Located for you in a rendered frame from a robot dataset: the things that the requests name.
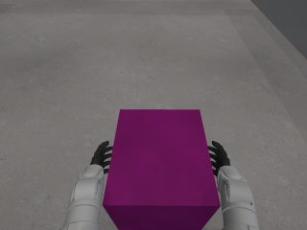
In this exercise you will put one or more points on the carton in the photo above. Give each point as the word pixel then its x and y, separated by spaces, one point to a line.
pixel 160 174

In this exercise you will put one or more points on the right robot forearm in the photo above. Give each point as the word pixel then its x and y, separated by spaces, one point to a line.
pixel 237 202

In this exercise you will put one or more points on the left robot forearm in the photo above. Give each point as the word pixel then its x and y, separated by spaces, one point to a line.
pixel 85 203

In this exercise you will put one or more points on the robot right hand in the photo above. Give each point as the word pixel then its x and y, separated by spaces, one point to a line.
pixel 220 157

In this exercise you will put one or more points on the robot left hand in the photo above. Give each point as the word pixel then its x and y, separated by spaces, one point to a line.
pixel 100 156

